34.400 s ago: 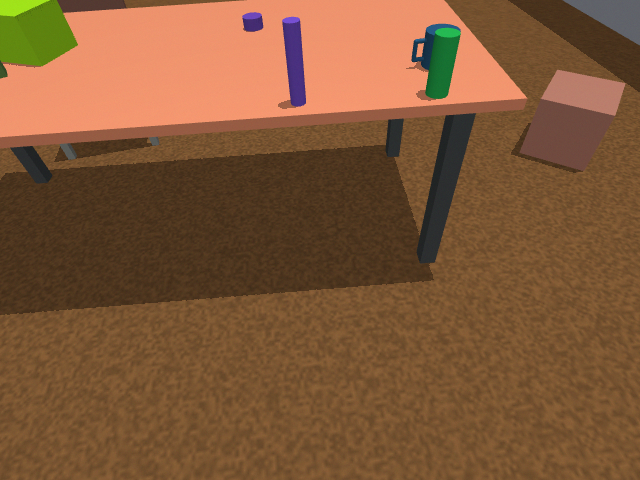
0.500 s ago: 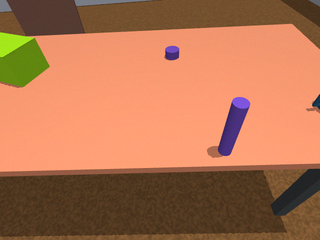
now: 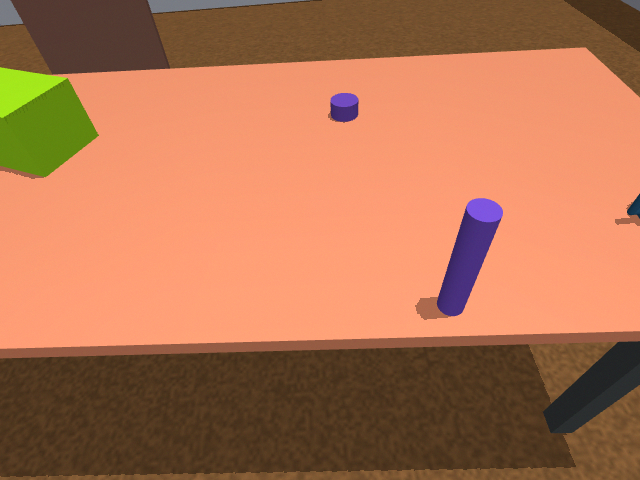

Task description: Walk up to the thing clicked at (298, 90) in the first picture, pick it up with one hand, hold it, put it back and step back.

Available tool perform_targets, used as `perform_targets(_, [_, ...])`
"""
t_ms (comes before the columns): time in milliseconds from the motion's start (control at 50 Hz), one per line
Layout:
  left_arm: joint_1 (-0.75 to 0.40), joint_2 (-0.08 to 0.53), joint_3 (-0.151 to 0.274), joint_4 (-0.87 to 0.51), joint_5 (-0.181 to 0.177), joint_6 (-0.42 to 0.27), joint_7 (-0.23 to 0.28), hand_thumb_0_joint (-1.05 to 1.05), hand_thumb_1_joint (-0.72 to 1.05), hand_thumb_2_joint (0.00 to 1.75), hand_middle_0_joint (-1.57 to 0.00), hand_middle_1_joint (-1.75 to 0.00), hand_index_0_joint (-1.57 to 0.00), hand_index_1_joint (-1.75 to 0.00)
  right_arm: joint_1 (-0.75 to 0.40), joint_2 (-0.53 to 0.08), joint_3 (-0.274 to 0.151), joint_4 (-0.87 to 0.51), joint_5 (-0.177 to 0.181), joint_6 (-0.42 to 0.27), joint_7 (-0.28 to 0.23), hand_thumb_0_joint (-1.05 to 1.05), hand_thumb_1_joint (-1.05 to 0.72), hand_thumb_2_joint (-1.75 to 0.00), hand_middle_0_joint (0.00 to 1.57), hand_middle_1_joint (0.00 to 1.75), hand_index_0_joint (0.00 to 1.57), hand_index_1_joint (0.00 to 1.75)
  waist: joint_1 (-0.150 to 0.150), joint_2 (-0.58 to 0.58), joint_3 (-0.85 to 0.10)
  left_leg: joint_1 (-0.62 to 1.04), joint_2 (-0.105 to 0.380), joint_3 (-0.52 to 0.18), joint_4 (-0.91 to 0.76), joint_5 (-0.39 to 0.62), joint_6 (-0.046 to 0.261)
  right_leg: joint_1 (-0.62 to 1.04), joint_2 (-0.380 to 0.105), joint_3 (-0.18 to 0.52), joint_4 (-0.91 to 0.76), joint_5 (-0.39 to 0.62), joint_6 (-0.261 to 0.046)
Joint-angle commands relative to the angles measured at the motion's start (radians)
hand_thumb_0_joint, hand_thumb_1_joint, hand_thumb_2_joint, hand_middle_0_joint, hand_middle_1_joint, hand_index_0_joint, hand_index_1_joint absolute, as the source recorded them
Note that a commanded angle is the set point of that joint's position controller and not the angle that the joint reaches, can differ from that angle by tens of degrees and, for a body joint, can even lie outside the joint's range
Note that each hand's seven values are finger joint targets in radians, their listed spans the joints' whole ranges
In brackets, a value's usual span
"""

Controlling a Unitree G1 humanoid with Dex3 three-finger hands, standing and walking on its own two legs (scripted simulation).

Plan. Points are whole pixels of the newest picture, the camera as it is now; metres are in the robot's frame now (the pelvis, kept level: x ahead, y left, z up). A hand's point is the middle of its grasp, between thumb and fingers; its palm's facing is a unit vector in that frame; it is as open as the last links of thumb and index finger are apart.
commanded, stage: stand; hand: right
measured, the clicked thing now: (465, 264) +0.39 -0.16 +0.05
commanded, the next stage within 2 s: step back in 0.84 s
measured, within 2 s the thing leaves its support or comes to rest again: neither
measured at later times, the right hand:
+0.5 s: hand out of the picture +0.07 -0.25 -0.16, palm faces -0.02 +0.94 -0.34, open 7.4 cm
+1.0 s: hand out of the picture +0.05 -0.26 -0.17, palm faces -0.02 +0.93 -0.36, open 7.4 cm
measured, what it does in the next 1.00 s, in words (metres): stands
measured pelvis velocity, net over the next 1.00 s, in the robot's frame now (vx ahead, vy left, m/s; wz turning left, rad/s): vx -0.03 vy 0.01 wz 0.01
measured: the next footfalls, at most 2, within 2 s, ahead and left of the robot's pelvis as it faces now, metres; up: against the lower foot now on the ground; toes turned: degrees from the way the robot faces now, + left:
right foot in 1.54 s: -0.12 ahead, -0.08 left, +0.00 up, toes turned -1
left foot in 1.88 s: -0.19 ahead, +0.15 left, +0.00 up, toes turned -1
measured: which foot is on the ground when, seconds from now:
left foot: down 0.00-1.00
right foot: down 0.00-1.00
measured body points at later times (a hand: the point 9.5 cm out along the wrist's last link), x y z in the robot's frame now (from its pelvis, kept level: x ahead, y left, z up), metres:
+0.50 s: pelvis +0.00 +0.00 +0.00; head +0.01 +0.00 +0.45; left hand +0.07 +0.30 -0.13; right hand +0.07 -0.30 -0.14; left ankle -0.02 +0.15 -0.75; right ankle +0.00 -0.13 -0.75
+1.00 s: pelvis -0.03 +0.01 -0.01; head +0.02 +0.00 +0.43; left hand +0.07 +0.32 -0.14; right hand +0.06 -0.31 -0.14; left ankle -0.02 +0.14 -0.74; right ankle +0.00 -0.13 -0.75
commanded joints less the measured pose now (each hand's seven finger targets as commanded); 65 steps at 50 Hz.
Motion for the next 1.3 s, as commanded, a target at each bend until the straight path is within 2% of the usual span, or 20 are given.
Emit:
perform_targets(0, [-0.025,0.215,0.038,-0.055,0.003,-0.019,0.017,0.0,0.9,0.9,-0.2,-0.3,-0.2,-0.3,-0.025,-0.212,-0.037,-0.055,0.006,-0.019,-0.017,0.0,-0.9,-0.9,0.2,0.3,0.2,0.3,0.0,-0.004,-0.072,-0.01,0.089,-0.048,-0.044,0.174,0.05,0.023,-0.104,0.07,-0.052,0.187,-0.035])
perform_targets(60, [-0.032,0.219,0.042,-0.055,0.002,-0.018,0.016,0.0,0.9,0.9,-0.2,-0.3,-0.2,-0.3,-0.016,-0.207,-0.035,-0.054,0.004,-0.019,-0.016,0.0,-0.9,-0.9,0.2,0.3,0.2,0.3,-0.002,-0.01,-0.066,-0.026,0.085,-0.046,-0.055,0.136,0.048,0.021,-0.101,0.069,-0.057,0.141,-0.036])
perform_targets(420, [-0.023,0.217,0.039,-0.057,0.002,-0.02,0.015,0.0,0.9,0.9,-0.2,-0.3,-0.2,-0.3,-0.022,-0.213,-0.037,-0.057,0.005,-0.023,-0.018,0.0,-0.9,-0.9,0.2,0.3,0.2,0.3,0.003,0.001,-0.078,-0.003,0.09,-0.043,-0.046,0.186,0.049,0.027,-0.106,0.074,-0.047,0.203,-0.039])
perform_targets(720, [-0.026,0.221,0.042,-0.058,0.004,-0.018,0.013,0.0,0.9,0.9,-0.2,-0.3,-0.2,-0.3,-0.026,-0.212,-0.042,-0.056,0.002,-0.021,-0.015,0.0,-0.9,-0.9,0.2,0.3,0.2,0.3,0.001,-0.004,-0.056,-0.015,0.087,-0.047,-0.062,0.092,0.052,-0.012,-0.098,0.079,-0.062,0.087,-0.04])
perform_targets(800, [-0.02,0.221,0.042,-0.057,0.005,-0.021,0.014,0.0,0.9,0.9,-0.2,-0.3,-0.2,-0.3,-0.023,-0.212,-0.043,-0.058,0.004,-0.021,-0.014,0.0,-0.9,-0.9,0.2,0.3,0.2,0.3,0.002,-0.016,-0.081,-0.014,0.089,-0.049,-0.052,0.12,0.054,0.015,-0.102,0.075,-0.054,0.129,-0.039])
perform_targets(820, [-0.032,0.274,0.09,-0.08,-0.008,-0.007,0.018,0.0,0.9,0.9,-0.2,-0.3,-0.2,-0.3,-0.049,-0.263,-0.061,-0.075,0.013,-0.006,-0.012,0.0,-0.9,-0.9,0.2,0.3,0.2,0.3,0.009,-0.018,0.018,-0.092,0.071,-0.056,0.062,0.298,0.083,-0.035,-0.091,0.086,0.038,0.33,-0.05])
perform_targets(860, [-0.005,0.268,0.096,-0.107,-0.015,-0.001,0.023,0.0,0.9,0.9,-0.2,-0.3,-0.2,-0.3,-0.021,-0.236,-0.061,-0.099,0.028,0.002,-0.014,0.0,-0.9,-0.9,0.2,0.3,0.2,0.3,0.004,-0.027,-0.069,-0.074,0.054,-0.024,0.164,0.368,0.088,0.002,-0.113,0.088,0.078,0.457,-0.09])
perform_targets(920, [-0.045,0.281,0.109,-0.164,-0.013,0.014,0.022,0.0,0.9,0.9,-0.2,-0.3,-0.2,-0.3,0.005,-0.229,-0.071,-0.136,0.031,0.021,-0.014,0.0,-0.9,-0.9,0.2,0.3,0.2,0.3,-0.008,-0.086,-0.163,-0.095,-0.014,0.009,0.331,0.228,0.082,-0.003,-0.198,0.163,0.082,0.486,-0.177])
perform_targets(940, [-0.073,0.291,0.11,-0.187,-0.007,0.021,0.024,0.0,0.9,0.9,-0.2,-0.3,-0.2,-0.3,0.016,-0.228,-0.076,-0.142,0.026,0.029,-0.013,0.0,-0.9,-0.9,0.2,0.3,0.2,0.3,-0.01,-0.132,-0.153,-0.105,-0.049,0.017,0.421,0.071,0.083,-0.063,-0.246,0.208,0.067,0.456,-0.213])
perform_targets(960, [-0.096,0.293,0.112,-0.207,0.003,0.026,0.027,0.0,0.9,0.9,-0.2,-0.3,-0.2,-0.3,0.025,-0.22,-0.082,-0.153,0.021,0.039,-0.012,0.0,-0.9,-0.9,0.2,0.3,0.2,0.3,-0.014,-0.179,-0.116,-0.126,-0.076,0.011,0.511,-0.201,0.09,-0.139,-0.296,0.242,0.047,0.406,-0.252])
perform_targets(980, [-0.119,0.302,0.113,-0.232,0.016,0.028,0.026,0.0,0.9,0.9,-0.2,-0.3,-0.2,-0.3,0.06,-0.22,-0.087,-0.162,0.016,0.047,-0.008,0.0,-0.9,-0.9,0.2,0.3,0.2,0.3,-0.024,-0.204,-0.107,-0.134,-0.065,-0.028,0.59,-0.325,0.099,-0.193,-0.32,0.252,0.051,0.36,-0.268])
perform_targets(1000, [-0.152,0.305,0.113,-0.247,0.022,0.03,0.028,0.0,0.9,0.9,-0.2,-0.3,-0.2,-0.3,0.091,-0.216,-0.089,-0.167,0.018,0.051,-0.006,0.0,-0.9,-0.9,0.2,0.3,0.2,0.3,-0.042,-0.223,-0.093,-0.139,-0.049,-0.052,0.603,-0.345,0.106,-0.235,-0.319,0.237,0.073,0.34,-0.27])
perform_targets(1060, [-0.171,0.275,0.101,-0.277,0.02,0.038,0.028,0.0,0.9,0.9,-0.2,-0.3,-0.2,-0.3,0.141,-0.221,-0.1,-0.172,0.014,0.037,-0.007,0.0,-0.9,-0.9,0.2,0.3,0.2,0.3,-0.054,-0.179,-0.109,-0.149,-0.045,-0.005,0.359,-0.147,0.094,-0.179,-0.228,0.162,0.213,0.314,-0.191])
perform_targets(1080, [-0.157,0.259,0.097,-0.29,0.012,0.048,0.028,0.0,0.9,0.9,-0.2,-0.3,-0.2,-0.3,0.151,-0.235,-0.105,-0.174,0.001,0.029,-0.01,0.0,-0.9,-0.9,0.2,0.3,0.2,0.3,-0.059,-0.114,-0.095,-0.151,-0.011,-0.026,0.199,0.054,0.098,-0.183,-0.163,0.137,0.307,0.215,-0.141])
perform_targets(1100, [-0.12,0.203,0.09,-0.301,0.0,0.058,0.029,0.0,0.9,0.9,-0.2,-0.3,-0.2,-0.3,0.124,-0.293,-0.119,-0.191,-0.019,0.02,-0.014,0.0,-0.9,-0.9,0.2,0.3,0.2,0.3,-0.032,0.106,-0.085,-0.138,0.134,-0.253,0.071,0.309,0.124,-0.252,-0.009,0.083,0.486,0.014,-0.088])
perform_targets(1120, [-0.095,0.173,0.087,-0.302,-0.001,0.066,0.036,0.0,0.9,0.9,-0.2,-0.3,-0.2,-0.3,0.086,-0.356,-0.13,-0.217,-0.031,0.01,-0.012,0.0,-0.9,-0.9,0.2,0.3,0.2,0.3,-0.008,0.187,-0.082,-0.085,0.247,-0.406,0.046,0.544,0.171,-0.366,0.13,0.116,0.617,-0.414,-0.053])
perform_targets(1140, [-0.078,0.197,0.097,-0.295,0.006,0.07,0.05,0.0,0.9,0.9,-0.2,-0.3,-0.2,-0.3,0.069,-0.41,-0.14,-0.234,-0.017,0.008,-0.013,0.0,-0.9,-0.9,0.2,0.3,0.2,0.3,-0.029,0.207,-0.129,-0.124,0.325,-0.48,0.046,0.573,0.257,-0.336,0.151,0.213,0.745,-0.498,-0.05])
perform_targets(1160, [-0.093,0.221,0.101,-0.28,0.01,0.072,0.057,0.0,0.9,0.9,-0.2,-0.3,-0.2,-0.3,0.035,-0.388,-0.138,-0.246,-0.014,0.008,-0.019,0.0,-0.9,-0.9,0.2,0.3,0.2,0.3,-0.03,0.165,-0.12,-0.147,0.327,-0.476,0.038,0.502,0.279,-0.336,0.15,0.244,0.836,-0.476,-0.052])
perform_targets(1200, [-0.033,0.227,0.102,-0.258,-0.005,0.068,0.052,0.0,0.9,0.9,-0.2,-0.3,-0.2,-0.3,-0.049,-0.3,-0.117,-0.268,-0.022,0.005,-0.034,0.0,-0.9,-0.9,0.2,0.3,0.2,0.3,0.036,0.117,-0.106,-0.052,0.215,-0.268,0.116,0.5,0.249,-0.404,0.13,0.245,0.892,-0.349,-0.044])
perform_targets(1280, [-0.014,0.224,0.108,-0.282,0.005,0.06,0.037,0.0,0.9,0.9,-0.2,-0.3,-0.2,-0.3,0.021,-0.264,-0.114,-0.289,-0.017,0.004,-0.046,0.0,-0.9,-0.9,0.2,0.3,0.2,0.3,0.0,0.121,-0.1,0.041,0.204,-0.22,0.14,0.552,0.27,-0.399,0.121,0.179,0.837,-0.334,0.003])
